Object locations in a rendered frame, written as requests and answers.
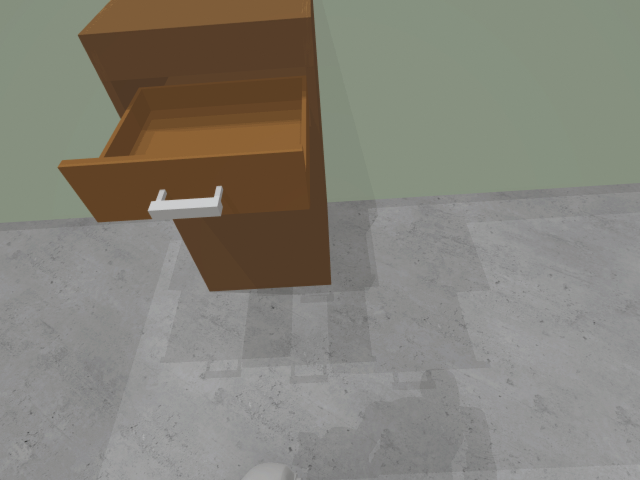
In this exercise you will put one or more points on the cabinet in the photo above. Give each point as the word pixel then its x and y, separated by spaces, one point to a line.
pixel 146 43

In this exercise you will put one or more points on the drawer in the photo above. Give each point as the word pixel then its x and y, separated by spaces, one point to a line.
pixel 251 137

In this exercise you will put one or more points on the handle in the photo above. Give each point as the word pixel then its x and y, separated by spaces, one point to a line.
pixel 162 209

